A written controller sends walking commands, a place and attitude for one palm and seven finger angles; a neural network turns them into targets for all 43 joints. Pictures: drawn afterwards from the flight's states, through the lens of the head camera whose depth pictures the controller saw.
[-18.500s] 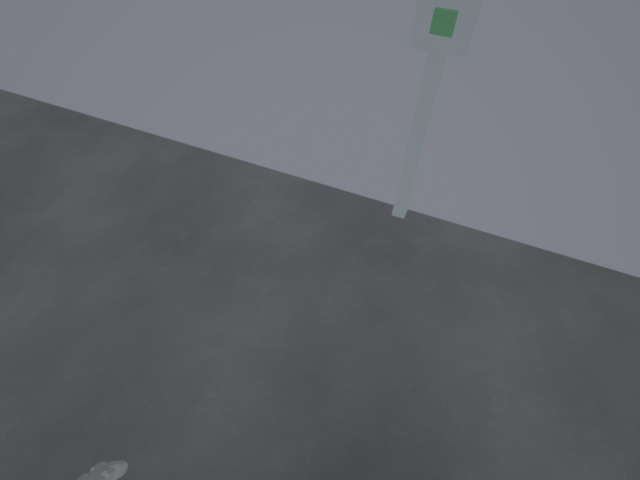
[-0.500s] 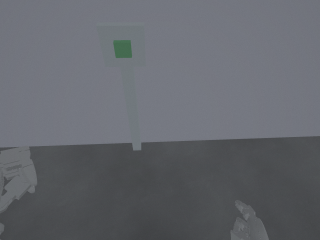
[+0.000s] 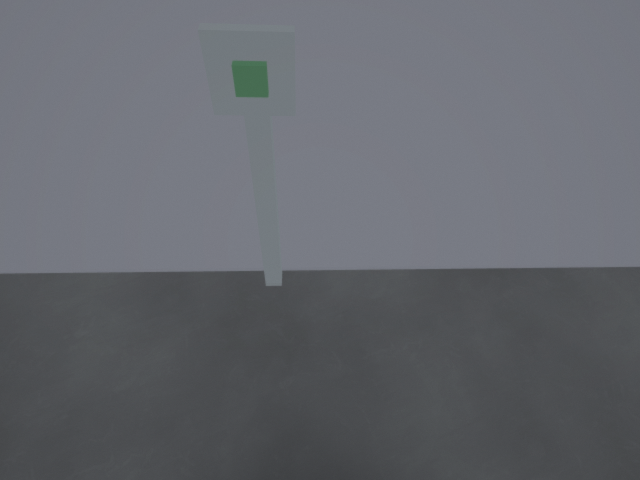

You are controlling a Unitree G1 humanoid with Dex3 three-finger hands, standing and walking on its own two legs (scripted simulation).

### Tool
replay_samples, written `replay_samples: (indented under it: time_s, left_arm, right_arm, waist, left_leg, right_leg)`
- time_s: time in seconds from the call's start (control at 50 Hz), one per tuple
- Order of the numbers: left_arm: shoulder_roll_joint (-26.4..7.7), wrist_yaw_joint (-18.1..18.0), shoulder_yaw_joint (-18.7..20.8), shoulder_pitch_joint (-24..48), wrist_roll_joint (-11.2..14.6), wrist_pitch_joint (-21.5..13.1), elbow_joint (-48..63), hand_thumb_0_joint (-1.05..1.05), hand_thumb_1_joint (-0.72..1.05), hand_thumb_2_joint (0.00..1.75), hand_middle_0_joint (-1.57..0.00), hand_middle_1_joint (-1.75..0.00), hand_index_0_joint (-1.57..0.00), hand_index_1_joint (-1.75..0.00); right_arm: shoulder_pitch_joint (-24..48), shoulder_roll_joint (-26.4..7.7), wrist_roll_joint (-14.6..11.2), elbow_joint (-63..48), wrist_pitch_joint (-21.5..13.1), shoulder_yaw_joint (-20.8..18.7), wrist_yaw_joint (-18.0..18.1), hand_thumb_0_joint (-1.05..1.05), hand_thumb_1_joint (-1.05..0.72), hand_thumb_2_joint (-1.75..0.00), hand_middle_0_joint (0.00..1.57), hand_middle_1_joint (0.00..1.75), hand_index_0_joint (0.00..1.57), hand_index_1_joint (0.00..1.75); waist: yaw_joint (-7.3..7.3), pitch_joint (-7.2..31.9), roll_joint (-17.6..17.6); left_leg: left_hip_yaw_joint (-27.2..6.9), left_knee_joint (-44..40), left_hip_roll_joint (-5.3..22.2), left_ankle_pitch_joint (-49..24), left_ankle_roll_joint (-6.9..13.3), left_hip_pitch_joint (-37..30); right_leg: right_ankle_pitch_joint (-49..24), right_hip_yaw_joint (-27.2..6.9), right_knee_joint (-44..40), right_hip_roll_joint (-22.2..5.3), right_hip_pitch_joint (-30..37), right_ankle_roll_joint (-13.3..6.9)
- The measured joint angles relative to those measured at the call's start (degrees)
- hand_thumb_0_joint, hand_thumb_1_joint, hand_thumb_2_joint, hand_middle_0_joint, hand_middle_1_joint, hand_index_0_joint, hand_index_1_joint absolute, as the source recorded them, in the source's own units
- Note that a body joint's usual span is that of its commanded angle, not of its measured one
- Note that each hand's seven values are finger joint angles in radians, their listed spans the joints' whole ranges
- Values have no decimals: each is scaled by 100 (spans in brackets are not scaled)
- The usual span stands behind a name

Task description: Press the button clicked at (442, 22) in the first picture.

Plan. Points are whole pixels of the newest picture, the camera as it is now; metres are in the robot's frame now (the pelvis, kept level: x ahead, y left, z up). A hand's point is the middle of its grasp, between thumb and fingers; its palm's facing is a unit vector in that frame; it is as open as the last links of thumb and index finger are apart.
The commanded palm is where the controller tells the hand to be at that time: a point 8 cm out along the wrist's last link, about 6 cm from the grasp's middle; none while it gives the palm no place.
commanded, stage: let the arm hang, fingers relaxed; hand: left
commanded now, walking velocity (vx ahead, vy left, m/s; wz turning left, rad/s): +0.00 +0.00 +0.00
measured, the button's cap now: (251, 78) +0.82 +0.18 +0.07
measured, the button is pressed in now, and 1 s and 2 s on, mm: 0 0 0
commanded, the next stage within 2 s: stand and wait in 0.74 s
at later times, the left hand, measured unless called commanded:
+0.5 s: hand out of the picture +0.01 +0.17 -0.17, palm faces +0.01 -0.98 -0.20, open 7.2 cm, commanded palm none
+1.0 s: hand out of the picture +0.02 +0.17 -0.17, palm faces +0.01 -0.97 -0.22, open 7.3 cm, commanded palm none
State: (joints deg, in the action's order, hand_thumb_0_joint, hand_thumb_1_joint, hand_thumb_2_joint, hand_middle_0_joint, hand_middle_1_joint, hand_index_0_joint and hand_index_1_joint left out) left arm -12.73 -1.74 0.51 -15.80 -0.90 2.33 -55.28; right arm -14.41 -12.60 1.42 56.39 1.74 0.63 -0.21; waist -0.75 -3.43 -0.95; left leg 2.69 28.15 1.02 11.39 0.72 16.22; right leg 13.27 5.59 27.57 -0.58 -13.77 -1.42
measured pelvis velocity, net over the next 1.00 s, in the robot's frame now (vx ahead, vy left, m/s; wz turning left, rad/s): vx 0.02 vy -0.01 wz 0.00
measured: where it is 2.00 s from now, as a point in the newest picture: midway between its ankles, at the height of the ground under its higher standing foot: outside the picture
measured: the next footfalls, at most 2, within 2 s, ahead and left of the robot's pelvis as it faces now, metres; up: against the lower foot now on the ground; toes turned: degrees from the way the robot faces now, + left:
none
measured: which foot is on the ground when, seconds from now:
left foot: down 0.00-1.00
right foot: down 0.00-1.00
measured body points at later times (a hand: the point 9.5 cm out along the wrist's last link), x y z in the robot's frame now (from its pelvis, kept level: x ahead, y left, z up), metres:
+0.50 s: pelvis +0.00 +0.00 +0.00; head +0.01 -0.01 +0.45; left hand +0.01 +0.22 -0.15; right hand -0.02 -0.20 -0.16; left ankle +0.04 +0.11 -0.74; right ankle +0.02 -0.10 -0.74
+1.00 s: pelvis +0.02 -0.01 +0.01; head +0.04 -0.02 +0.46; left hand +0.02 +0.22 -0.15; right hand +0.01 -0.24 -0.16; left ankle +0.04 +0.11 -0.74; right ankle +0.02 -0.10 -0.74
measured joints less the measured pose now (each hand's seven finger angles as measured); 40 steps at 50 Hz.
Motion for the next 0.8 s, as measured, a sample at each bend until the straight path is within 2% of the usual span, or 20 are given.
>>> replay_samples:
  time_s: [0.12,0.38,0.52,0.8]
  left_arm:
    - [-69,84,-27,-229,29,-83,-734,1,91,90,-71,-90,-71,-89]
    - [275,30,-25,-94,37,-144,-1076,1,91,90,-30,-42,-30,-42]
    - [480,14,-28,126,20,-200,-973,0,91,90,-22,-33,-22,-33]
    - [407,23,17,142,36,-238,-1019,1,92,90,-20,-30,-20,-30]
  right_arm:
    - [-350,217,-27,568,53,-23,47,1,-91,-90,20,30,20,30]
    - [-395,472,-28,825,-38,-70,114,0,-91,-90,20,30,20,30]
    - [-310,570,-25,795,-106,-72,135,0,-91,-90,20,30,20,30]
    - [-209,469,-35,836,-123,-114,162,0,-91,-90,20,30,20,30]
  waist:
    - [80,-60,131]
    - [19,101,271]
    - [-3,188,220]
    - [-7,78,217]
  left_leg:
    - [-42,-242,13,-125,-11,-141]
    - [43,-390,-35,-164,16,-297]
    - [58,-435,-44,-161,2,-337]
    - [30,-507,9,-134,-62,-453]
  right_leg:
    - [-169,44,-343,36,198,-15]
    - [-151,-38,-335,-13,256,15]
    - [-111,-55,-303,-22,255,10]
    - [-92,-31,-413,39,390,-40]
